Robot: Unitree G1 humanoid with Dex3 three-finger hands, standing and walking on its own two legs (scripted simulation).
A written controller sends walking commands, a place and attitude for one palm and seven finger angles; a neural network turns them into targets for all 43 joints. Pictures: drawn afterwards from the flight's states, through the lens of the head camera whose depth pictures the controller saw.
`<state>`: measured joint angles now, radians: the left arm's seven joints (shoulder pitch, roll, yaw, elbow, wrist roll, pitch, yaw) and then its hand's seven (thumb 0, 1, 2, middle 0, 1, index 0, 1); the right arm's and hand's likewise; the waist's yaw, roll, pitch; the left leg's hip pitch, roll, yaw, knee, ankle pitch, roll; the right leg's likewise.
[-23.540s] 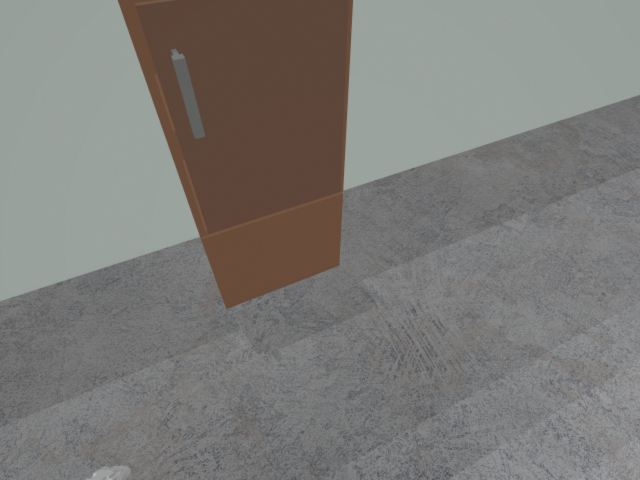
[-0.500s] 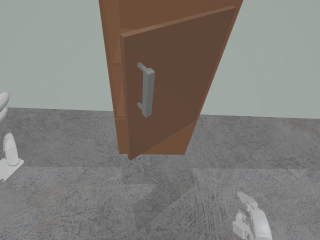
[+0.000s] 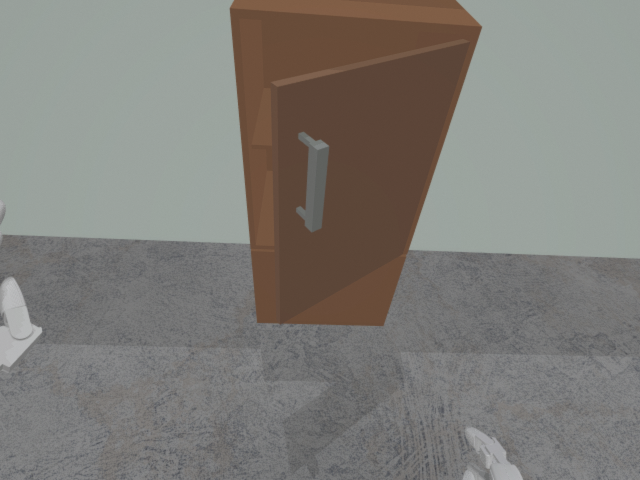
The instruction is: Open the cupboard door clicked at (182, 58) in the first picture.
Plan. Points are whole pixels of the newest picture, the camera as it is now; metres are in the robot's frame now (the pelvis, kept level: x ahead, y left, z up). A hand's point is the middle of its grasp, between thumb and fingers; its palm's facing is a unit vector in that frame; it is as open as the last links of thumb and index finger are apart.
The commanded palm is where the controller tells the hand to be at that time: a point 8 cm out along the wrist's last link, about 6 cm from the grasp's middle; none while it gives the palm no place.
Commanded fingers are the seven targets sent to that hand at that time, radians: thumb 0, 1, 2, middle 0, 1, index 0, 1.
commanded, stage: stop stepping back and stand still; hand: left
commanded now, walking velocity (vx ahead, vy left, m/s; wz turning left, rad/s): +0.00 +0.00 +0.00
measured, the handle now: (308, 183) +0.56 +0.03 +0.08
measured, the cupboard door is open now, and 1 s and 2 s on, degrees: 36 36 36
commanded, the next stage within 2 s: let the arm hang, fingers relaxed in 0.04 s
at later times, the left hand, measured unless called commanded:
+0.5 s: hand out of the picture +0.02 +0.18 -0.18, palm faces +0.09 -0.98 -0.17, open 6.8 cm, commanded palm none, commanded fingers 0.00 0.90 0.90 -0.20 -0.30 -0.20 -0.30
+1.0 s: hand out of the picture -0.03 +0.16 -0.17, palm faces +0.09 -0.98 -0.16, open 7.4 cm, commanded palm none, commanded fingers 0.00 0.90 0.90 -0.20 -0.30 -0.20 -0.30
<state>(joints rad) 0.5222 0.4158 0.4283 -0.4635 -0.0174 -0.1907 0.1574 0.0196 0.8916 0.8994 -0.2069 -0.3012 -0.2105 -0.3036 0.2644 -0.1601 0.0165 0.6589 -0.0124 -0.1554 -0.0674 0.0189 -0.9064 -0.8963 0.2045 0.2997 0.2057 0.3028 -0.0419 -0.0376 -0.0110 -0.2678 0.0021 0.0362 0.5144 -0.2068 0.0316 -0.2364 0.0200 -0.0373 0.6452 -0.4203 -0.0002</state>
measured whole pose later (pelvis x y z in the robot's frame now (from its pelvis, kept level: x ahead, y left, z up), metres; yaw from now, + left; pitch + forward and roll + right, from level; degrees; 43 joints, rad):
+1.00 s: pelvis +0.00 +0.01 +0.00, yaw +2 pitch -2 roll +0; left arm 0.32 0.09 0.01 1.17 0.01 0.00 0.03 0.01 0.91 0.90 -0.20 -0.30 -0.20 -0.30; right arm 0.29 -0.12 0.00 1.15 -0.02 0.02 -0.03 0.01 -0.91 -0.90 0.20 0.30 0.20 0.30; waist -0.01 0.03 0.03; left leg -0.23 -0.04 0.00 0.44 -0.17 0.04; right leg -0.15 -0.01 -0.08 0.45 -0.27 -0.02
